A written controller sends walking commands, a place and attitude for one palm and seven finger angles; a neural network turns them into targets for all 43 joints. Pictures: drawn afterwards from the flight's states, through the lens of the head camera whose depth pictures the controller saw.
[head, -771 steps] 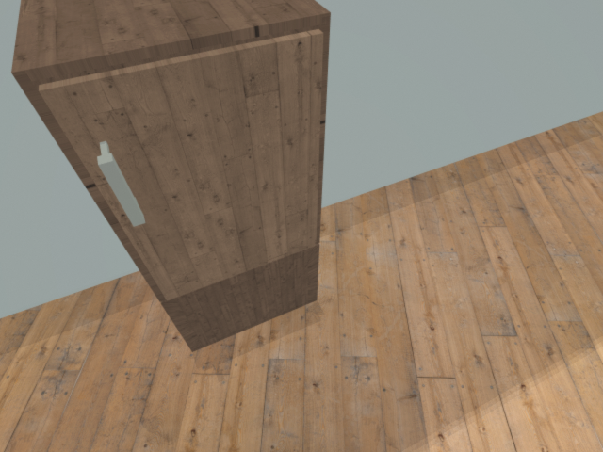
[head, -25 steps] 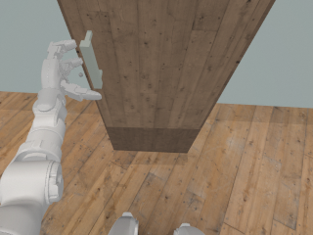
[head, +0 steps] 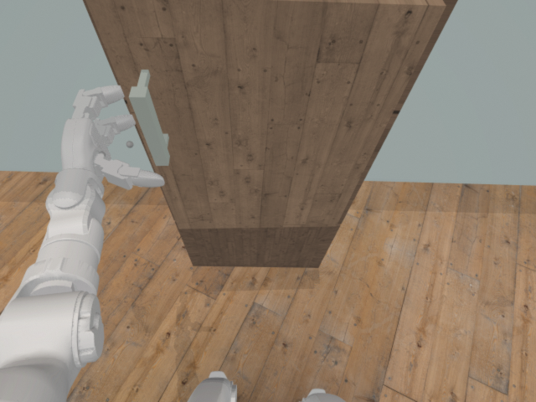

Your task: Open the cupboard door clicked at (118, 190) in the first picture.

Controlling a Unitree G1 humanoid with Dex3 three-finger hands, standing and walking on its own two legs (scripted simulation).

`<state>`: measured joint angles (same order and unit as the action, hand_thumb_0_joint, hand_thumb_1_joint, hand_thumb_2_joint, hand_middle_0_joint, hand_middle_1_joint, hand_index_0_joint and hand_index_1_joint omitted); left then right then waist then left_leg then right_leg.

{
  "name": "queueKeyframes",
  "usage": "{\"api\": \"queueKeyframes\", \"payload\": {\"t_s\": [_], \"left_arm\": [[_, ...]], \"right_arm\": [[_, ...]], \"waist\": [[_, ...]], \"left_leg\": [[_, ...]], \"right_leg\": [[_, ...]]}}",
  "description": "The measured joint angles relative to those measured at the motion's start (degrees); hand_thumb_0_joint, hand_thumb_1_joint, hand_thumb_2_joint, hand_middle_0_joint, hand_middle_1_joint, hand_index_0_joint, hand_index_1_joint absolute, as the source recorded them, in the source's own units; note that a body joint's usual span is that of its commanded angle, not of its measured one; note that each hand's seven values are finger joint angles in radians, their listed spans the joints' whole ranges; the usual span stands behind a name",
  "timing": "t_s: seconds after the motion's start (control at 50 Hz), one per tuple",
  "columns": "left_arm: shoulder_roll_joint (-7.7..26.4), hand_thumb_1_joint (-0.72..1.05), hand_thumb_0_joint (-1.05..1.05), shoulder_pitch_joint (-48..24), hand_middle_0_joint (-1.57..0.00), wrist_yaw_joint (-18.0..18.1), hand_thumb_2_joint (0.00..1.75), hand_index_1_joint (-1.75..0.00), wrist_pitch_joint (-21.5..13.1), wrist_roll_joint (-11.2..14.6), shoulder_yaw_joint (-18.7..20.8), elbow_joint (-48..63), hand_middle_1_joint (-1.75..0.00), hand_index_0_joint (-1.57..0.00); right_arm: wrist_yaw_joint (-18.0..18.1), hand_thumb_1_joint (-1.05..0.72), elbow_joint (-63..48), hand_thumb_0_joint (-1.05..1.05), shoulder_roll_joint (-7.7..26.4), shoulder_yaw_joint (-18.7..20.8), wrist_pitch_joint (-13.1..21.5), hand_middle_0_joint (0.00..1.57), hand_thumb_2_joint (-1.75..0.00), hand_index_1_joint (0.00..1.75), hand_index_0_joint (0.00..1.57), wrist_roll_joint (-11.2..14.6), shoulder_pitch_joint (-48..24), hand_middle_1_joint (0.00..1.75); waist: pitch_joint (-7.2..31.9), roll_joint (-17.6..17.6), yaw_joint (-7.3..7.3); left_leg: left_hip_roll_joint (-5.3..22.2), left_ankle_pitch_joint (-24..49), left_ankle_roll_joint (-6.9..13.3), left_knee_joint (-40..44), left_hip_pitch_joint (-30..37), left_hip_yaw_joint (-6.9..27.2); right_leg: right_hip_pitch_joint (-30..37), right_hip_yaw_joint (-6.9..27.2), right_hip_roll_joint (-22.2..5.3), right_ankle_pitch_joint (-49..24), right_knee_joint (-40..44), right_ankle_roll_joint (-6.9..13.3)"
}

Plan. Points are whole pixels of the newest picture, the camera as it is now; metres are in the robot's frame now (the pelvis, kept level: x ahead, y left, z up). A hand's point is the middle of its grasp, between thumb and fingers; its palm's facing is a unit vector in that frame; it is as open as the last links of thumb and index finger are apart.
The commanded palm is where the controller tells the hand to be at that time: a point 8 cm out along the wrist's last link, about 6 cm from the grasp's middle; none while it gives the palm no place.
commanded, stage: move the hooked fingers beside the handle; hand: left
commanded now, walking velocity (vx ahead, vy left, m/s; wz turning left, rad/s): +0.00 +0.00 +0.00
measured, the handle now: (154, 121) +0.51 +0.19 +0.09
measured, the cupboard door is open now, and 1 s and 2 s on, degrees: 2 4 4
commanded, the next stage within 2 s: none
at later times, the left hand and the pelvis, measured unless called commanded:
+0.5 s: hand (122, 145) +0.46 +0.22 +0.09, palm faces +0.07 -1.00 +0.00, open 14.5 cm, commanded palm +0.44 +0.25 +0.09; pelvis -0.01 +0.00 +0.00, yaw -1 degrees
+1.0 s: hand (116, 141) +0.46 +0.23 +0.09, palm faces +0.04 -1.00 +0.00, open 14.1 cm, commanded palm +0.44 +0.27 +0.09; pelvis -0.01 +0.00 +0.00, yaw -2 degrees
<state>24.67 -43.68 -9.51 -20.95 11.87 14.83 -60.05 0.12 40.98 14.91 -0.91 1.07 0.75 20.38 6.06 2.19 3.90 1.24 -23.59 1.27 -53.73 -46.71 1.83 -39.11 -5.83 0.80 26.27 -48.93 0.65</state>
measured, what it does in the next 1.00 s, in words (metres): stands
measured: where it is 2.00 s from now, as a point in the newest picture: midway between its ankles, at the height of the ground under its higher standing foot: outside the picture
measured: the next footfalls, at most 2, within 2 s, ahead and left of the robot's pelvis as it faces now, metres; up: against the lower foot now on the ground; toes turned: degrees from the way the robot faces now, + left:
none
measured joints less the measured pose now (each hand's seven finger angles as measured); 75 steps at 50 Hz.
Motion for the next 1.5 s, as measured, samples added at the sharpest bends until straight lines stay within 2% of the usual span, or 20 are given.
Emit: {"api": "queueKeyframes", "payload": {"t_s": [0.24,0.38,0.76,1.02,1.28,1.5], "left_arm": [[2.1,-0.50,-0.01,0.2,-0.15,-3.9,0.30,-1.14,-0.5,-0.4,2.9,-1.7,-1.16,-0.15],[2.8,-0.50,-0.01,0.2,-0.17,-4.7,0.30,-1.15,-0.4,-0.4,3.9,-1.7,-1.16,-0.17],[6.2,-0.50,-0.01,0.3,-0.23,-8.4,0.30,-1.17,0.0,-1.4,8.0,-3.3,-1.18,-0.23],[7.9,-0.50,-0.01,0.0,-0.27,-10.7,0.30,-1.19,0.4,-1.8,10.1,-4.0,-1.19,-0.27],[12.1,-0.50,-0.01,-1.9,-0.30,-13.7,0.30,-1.20,1.4,-2.4,13.0,-6.6,-1.20,-0.30],[11.7,-0.50,-0.01,-1.1,-0.30,-14.4,0.30,-1.20,1.6,-1.9,13.2,-5.1,-1.20,-0.30]], "right_arm": [[1.4,-0.90,-1.2,0.01,0.4,-0.6,-0.6,0.20,-0.90,0.30,0.20,0.4,-1.0,0.30],[1.7,-0.90,-1.3,0.01,0.7,-0.6,-1.0,0.20,-0.90,0.30,0.20,0.4,-0.5,0.30],[2.5,-0.90,-2.0,0.01,0.8,-1.2,-2.2,0.20,-0.90,0.30,0.20,0.7,0.6,0.30],[2.8,-0.90,-3.4,0.01,1.0,-1.3,-3.2,0.20,-0.90,0.30,0.20,0.8,0.5,0.30],[3.2,-0.90,-5.3,0.00,1.5,-1.7,-4.2,0.20,-0.90,0.30,0.20,1.0,0.8,0.30],[3.2,-0.90,-5.1,0.01,1.5,-1.5,-4.9,0.20,-0.90,0.30,0.20,1.0,1.8,0.30]], "waist": [[-0.2,-0.4,0.76],[-0.3,-0.3,0.92],[-0.3,-0.5,2.50],[-0.1,-0.6,2.89],[0.1,-0.7,3.91],[0.1,-0.9,3.71]], "left_leg": [[0.4,0.1,-0.1,-0.2,0.2,-0.5],[0.6,0.2,-0.1,-0.3,-0.3,-0.7],[1.4,0.2,-0.2,-0.4,-0.7,-1.3],[1.7,0.2,-0.3,-0.5,-1.0,-1.6],[2.2,0.1,-0.4,-1.2,-2.6,-1.9],[2.2,-0.1,-0.2,-1.3,-3.0,-2.0]], "right_leg": [[-0.2,0.5,0.4,-0.2,-0.3,0.1],[-0.8,0.8,0.5,-0.4,-0.6,0.1],[-1.7,1.5,1.2,-0.8,-0.7,0.2],[-2.2,1.9,1.5,-0.8,-1.0,0.4],[-4.1,2.3,2.0,-0.9,-1.7,0.4],[-4.3,2.4,2.0,-1.0,-1.6,0.3]]}}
